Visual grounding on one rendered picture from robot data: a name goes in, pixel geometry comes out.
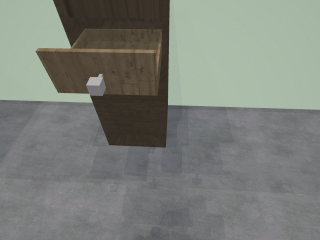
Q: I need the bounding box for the cabinet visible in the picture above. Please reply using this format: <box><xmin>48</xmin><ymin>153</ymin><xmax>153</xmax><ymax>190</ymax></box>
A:
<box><xmin>53</xmin><ymin>0</ymin><xmax>170</xmax><ymax>148</ymax></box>

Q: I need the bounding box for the drawer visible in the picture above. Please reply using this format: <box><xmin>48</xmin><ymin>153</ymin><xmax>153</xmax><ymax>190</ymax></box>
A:
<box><xmin>35</xmin><ymin>28</ymin><xmax>162</xmax><ymax>96</ymax></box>

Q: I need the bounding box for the handle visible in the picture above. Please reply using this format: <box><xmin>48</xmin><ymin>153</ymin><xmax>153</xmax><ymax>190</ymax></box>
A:
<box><xmin>86</xmin><ymin>74</ymin><xmax>106</xmax><ymax>96</ymax></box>

